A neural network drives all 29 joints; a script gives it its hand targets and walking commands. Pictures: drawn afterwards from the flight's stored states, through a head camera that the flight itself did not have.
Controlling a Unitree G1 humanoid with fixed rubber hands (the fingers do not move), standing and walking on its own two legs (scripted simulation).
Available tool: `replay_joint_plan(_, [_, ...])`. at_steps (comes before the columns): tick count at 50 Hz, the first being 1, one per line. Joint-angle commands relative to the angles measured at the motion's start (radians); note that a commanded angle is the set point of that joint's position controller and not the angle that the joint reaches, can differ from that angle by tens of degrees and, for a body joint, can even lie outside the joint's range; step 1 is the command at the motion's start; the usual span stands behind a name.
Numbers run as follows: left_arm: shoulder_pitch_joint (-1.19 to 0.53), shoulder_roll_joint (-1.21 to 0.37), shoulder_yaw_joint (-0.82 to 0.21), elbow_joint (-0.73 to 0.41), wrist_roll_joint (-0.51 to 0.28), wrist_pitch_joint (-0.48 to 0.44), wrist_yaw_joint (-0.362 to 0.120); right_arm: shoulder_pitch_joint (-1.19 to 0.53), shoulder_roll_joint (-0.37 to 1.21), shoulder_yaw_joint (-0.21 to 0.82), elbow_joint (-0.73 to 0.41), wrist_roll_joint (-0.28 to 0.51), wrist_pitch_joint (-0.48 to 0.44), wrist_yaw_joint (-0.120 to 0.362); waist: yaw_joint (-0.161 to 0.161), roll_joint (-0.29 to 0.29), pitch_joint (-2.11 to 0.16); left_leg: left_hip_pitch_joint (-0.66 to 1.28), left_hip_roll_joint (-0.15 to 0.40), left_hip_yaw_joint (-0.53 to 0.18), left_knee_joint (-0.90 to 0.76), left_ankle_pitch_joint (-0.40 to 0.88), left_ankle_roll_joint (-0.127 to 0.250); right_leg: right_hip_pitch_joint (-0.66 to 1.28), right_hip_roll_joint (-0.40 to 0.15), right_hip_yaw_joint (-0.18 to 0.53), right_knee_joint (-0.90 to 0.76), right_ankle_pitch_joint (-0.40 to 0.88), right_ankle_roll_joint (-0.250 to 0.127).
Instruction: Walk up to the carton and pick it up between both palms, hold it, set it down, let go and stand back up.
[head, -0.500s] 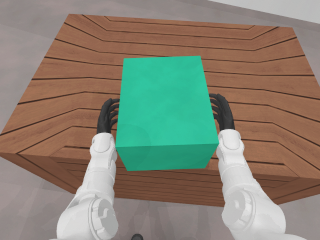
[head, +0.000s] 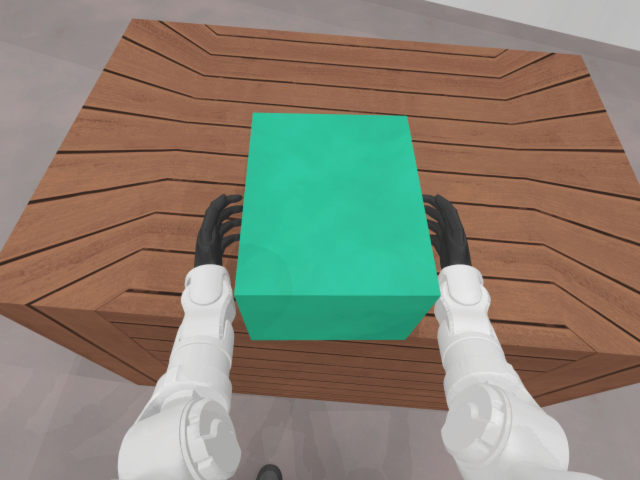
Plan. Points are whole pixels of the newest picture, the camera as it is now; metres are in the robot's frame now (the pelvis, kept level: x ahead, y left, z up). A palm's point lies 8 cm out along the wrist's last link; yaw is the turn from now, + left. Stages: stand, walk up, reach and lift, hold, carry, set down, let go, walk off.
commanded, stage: set down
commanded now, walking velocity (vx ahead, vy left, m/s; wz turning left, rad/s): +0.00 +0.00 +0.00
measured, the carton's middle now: (329, 227) +0.45 +0.04 -0.02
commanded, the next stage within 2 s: none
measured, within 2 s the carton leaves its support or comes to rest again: neither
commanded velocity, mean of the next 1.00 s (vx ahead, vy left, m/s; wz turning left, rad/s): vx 0.00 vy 0.00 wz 0.00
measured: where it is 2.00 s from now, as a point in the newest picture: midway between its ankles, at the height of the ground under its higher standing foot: outside the picture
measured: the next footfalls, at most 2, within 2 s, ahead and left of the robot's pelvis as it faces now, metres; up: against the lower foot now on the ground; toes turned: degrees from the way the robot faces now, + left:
none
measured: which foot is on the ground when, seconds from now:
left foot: down 0.00-1.00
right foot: down 0.00-1.00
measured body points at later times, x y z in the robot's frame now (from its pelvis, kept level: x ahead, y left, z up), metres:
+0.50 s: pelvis -0.01 +0.00 -0.02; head +0.09 +0.01 +0.42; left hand +0.40 +0.20 -0.02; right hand +0.44 -0.12 +0.00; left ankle +0.00 +0.11 -0.74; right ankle -0.03 -0.11 -0.74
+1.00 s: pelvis -0.02 -0.02 -0.04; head +0.10 -0.02 +0.39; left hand +0.40 +0.25 -0.02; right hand +0.47 -0.18 +0.00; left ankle +0.00 +0.11 -0.74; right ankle -0.03 -0.11 -0.74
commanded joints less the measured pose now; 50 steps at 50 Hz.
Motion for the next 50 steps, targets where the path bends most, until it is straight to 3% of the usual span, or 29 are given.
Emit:
replay_joint_plan(1, [-0.440, -0.369, -0.213, 0.006, 0.050, -0.006, -0.038, -0.438, 0.454, 0.224, 0.043, -0.056, -0.018, 0.095, 0.006, -0.010, -0.471, 0.240, 0.010, 0.081, 0.028, 0.352, 0.009, 0.222, -0.015, -0.050, 0.007, 0.232, 0.029])
replay_joint_plan(4, [-0.439, -0.362, -0.222, -0.005, 0.039, -0.004, -0.037, -0.431, 0.431, 0.216, 0.045, -0.053, -0.018, 0.094, -0.012, -0.021, -0.478, 0.270, 0.013, 0.078, 0.036, 0.370, 0.006, 0.192, -0.007, -0.059, 0.001, 0.224, 0.026])
replay_joint_plan(6, [-0.437, -0.371, -0.231, -0.013, 0.042, -0.008, -0.029, -0.444, 0.426, 0.208, 0.047, -0.053, -0.026, 0.098, -0.002, -0.002, -0.494, 0.302, 0.016, 0.073, 0.049, 0.405, -0.003, 0.144, 0.000, -0.070, -0.004, 0.199, 0.019])
replay_joint_plan(10, [-0.423, -0.196, -0.168, 0.002, 0.042, -0.013, 0.003, -0.413, 0.256, 0.182, 0.037, -0.026, -0.011, 0.074, 0.001, -0.015, -0.505, 0.281, 0.007, 0.085, 0.059, 0.395, 0.003, 0.156, -0.003, -0.047, -0.001, 0.206, 0.023])
replay_joint_plan(13, [-0.415, 0.017, -0.163, -0.002, -0.040, -0.013, 0.060, -0.425, 0.012, 0.228, 0.047, 0.120, 0.008, 0.014, 0.005, -0.018, -0.513, 0.233, 0.001, 0.079, 0.067, 0.408, 0.001, 0.186, 0.006, -0.018, 0.013, 0.247, 0.028])
replay_joint_plan(17, [-0.522, 0.151, -0.267, 0.051, -0.216, -0.065, 0.119, -0.548, -0.097, 0.397, 0.074, 0.336, -0.005, -0.046, 0.032, 0.028, -0.690, 0.114, 0.005, 0.066, 0.131, 0.406, -0.022, 0.142, 0.016, -0.002, 0.066, 0.282, 0.009])
replay_joint_plan(20, [-0.573, 0.235, -0.352, 0.147, -0.329, -0.100, 0.142, -0.601, -0.182, 0.515, 0.110, 0.485, 0.000, -0.077, 0.041, 0.080, -0.824, 0.136, 0.007, 0.056, 0.205, 0.445, -0.049, 0.078, 0.029, -0.005, 0.108, 0.291, -0.003])
replay_joint_plan(22, [-0.579, 0.292, -0.365, 0.229, -0.386, -0.117, 0.139, -0.622, -0.221, 0.592, 0.146, 0.565, 0.005, -0.084, 0.067, 0.063, -0.843, 0.110, 0.007, 0.049, 0.248, 0.457, -0.047, 0.055, 0.027, -0.002, 0.142, 0.306, 0.002])
replay_joint_plan(25, [-0.609, 0.345, -0.418, 0.317, -0.473, -0.146, 0.125, -0.644, -0.307, 0.644, 0.204, 0.657, -0.009, -0.096, 0.040, 0.054, -0.877, 0.139, 0.016, 0.028, 0.297, 0.483, -0.069, -0.039, 0.036, -0.018, 0.184, 0.316, 0.011])
replay_joint_plan(29, [-0.655, 0.399, -0.454, 0.390, -0.539, -0.176, 0.104, -0.684, -0.404, 0.700, 0.274, 0.739, -0.039, -0.099, 0.033, 0.066, -0.914, 0.151, 0.024, 0.018, 0.360, 0.542, -0.102, -0.127, 0.048, -0.033, 0.236, 0.335, 0.015])
replay_joint_plan(30, [-0.650, 0.416, -0.453, 0.406, -0.555, -0.180, 0.099, -0.692, -0.412, 0.731, 0.280, 0.765, -0.041, -0.092, 0.058, 0.047, -0.907, 0.144, 0.025, 0.021, 0.370, 0.538, -0.097, -0.143, 0.049, -0.032, 0.247, 0.308, 0.017])
replay_joint_plan(31, [-0.662, 0.415, -0.488, 0.449, -0.577, -0.177, 0.091, -0.708, -0.426, 0.732, 0.314, 0.777, -0.037, -0.087, 0.027, 0.033, -0.879, 0.128, 0.028, 0.016, 0.366, 0.501, -0.097, -0.168, 0.048, -0.037, 0.242, 0.277, 0.018])
replay_joint_plan(34, [-0.686, 0.437, -0.516, 0.429, -0.597, -0.183, 0.080, -0.702, -0.482, 0.736, 0.367, 0.799, -0.055, -0.078, 0.020, 0.058, -0.875, 0.167, 0.033, 0.012, 0.385, 0.538, -0.120, -0.225, 0.058, -0.053, 0.260, 0.294, 0.016])
replay_joint_plan(35, [-0.684, 0.439, -0.535, 0.450, -0.611, -0.183, 0.073, -0.717, -0.488, 0.754, 0.373, 0.818, -0.061, -0.071, 0.021, 0.052, -0.857, 0.165, 0.035, 0.011, 0.393, 0.544, -0.120, -0.246, 0.059, -0.056, 0.264, 0.291, 0.018])
replay_joint_plan(36, [-0.670, 0.456, -0.533, 0.491, -0.628, -0.180, 0.059, -0.727, -0.487, 0.789, 0.385, 0.836, -0.056, -0.066, 0.027, 0.009, -0.838, 0.115, 0.028, 0.019, 0.396, 0.524, -0.103, -0.210, 0.053, -0.044, 0.271, 0.316, 0.027])
replay_joint_plan(38, [-0.696, 0.480, -0.555, 0.466, -0.668, -0.196, 0.040, -0.744, -0.497, 0.803, 0.338, 0.871, -0.071, -0.061, 0.014, -0.006, -0.891, 0.031, 0.014, 0.025, 0.401, 0.493, -0.097, -0.148, 0.040, -0.031, 0.309, 0.395, 0.052])
replay_joint_plan(39, [-0.703, 0.512, -0.548, 0.469, -0.682, -0.202, 0.033, -0.752, -0.502, 0.842, 0.321, 0.896, -0.065, -0.054, 0.038, -0.032, -0.894, -0.028, 0.006, 0.034, 0.391, 0.459, -0.082, -0.083, 0.030, -0.019, 0.325, 0.414, 0.061])
replay_joint_plan(40, [-0.702, 0.510, -0.570, 0.498, -0.698, -0.198, 0.023, -0.754, -0.495, 0.870, 0.351, 0.923, -0.054, -0.046, 0.033, -0.037, -0.863, -0.084, 0.003, 0.033, 0.377, 0.416, -0.075, -0.051, 0.022, -0.011, 0.335, 0.416, 0.067])
replay_joint_plan(42, [-0.711, 0.526, -0.586, 0.403, -0.721, -0.205, 0.015, -0.760, -0.510, 0.888, 0.237, 0.961, -0.059, -0.032, 0.050, -0.026, -0.977, -0.064, 0.003, 0.039, 0.375, 0.449, -0.074, -0.039, 0.025, -0.011, 0.341, 0.437, 0.072])
replay_joint_plan(43, [-0.720, 0.544, -0.583, 0.372, -0.729, -0.201, 0.012, -0.763, -0.517, 0.889, 0.191, 0.970, -0.056, -0.031, 0.041, -0.038, -1.006, -0.064, 0.001, 0.041, 0.382, 0.461, -0.071, -0.031, 0.025, -0.005, 0.341, 0.482, 0.075])
replay_joint_plan(44, [-0.730, 0.555, -0.592, 0.361, -0.731, -0.191, 0.008, -0.764, -0.518, 0.894, 0.169, 0.974, -0.044, -0.027, 0.050, -0.017, -1.012, -0.066, -0.002, 0.042, 0.376, 0.440, -0.070, -0.028, 0.024, -0.005, 0.344, 0.457, 0.072])
replay_joint_plan(45, [-0.736, 0.549, -0.608, 0.333, -0.740, -0.183, 0.004, -0.759, -0.517, 0.881, 0.156, 0.972, -0.033, -0.027, 0.034, -0.009, -1.016, -0.069, -0.002, 0.039, 0.373, 0.422, -0.072, -0.035, 0.026, -0.008, 0.341, 0.435, 0.068])
replay_joint_plan(46, [-0.744, 0.568, -0.598, 0.256, -0.745, -0.179, 0.004, -0.752, -0.518, 0.883, 0.098, 0.979, -0.025, -0.024, 0.048, -0.001, -1.069, -0.047, -0.004, 0.042, 0.368, 0.435, -0.071, -0.025, 0.028, -0.009, 0.336, 0.438, 0.066])
replay_joint_plan(48, [-0.731, 0.606, -0.577, 0.215, -0.748, -0.150, -0.005, -0.745, -0.523, 0.906, 0.068, 0.999, 0.007, -0.026, 0.050, -0.034, -1.084, -0.094, -0.014, 0.050, 0.355, 0.404, -0.054, 0.042, 0.018, 0.012, 0.334, 0.484, 0.077])
replay_joint_plan(49, [-0.723, 0.594, -0.591, 0.225, -0.747, -0.129, -0.010, -0.749, -0.533, 0.895, 0.094, 0.991, 0.026, -0.025, 0.030, -0.031, -1.039, -0.126, -0.011, 0.044, 0.334, 0.359, -0.052, 0.051, 0.015, 0.011, 0.329, 0.453, 0.073])
replay_joint_plan(50, [-0.745, 0.605, -0.591, 0.165, -0.745, -0.113, -0.005, -0.760, -0.549, 0.891, 0.071, 1.000, 0.038, -0.022, 0.051, 0.003, -1.084, -0.104, -0.010, 0.045, 0.316, 0.350, -0.057, 0.049, 0.017, 0.008, 0.317, 0.412, 0.066])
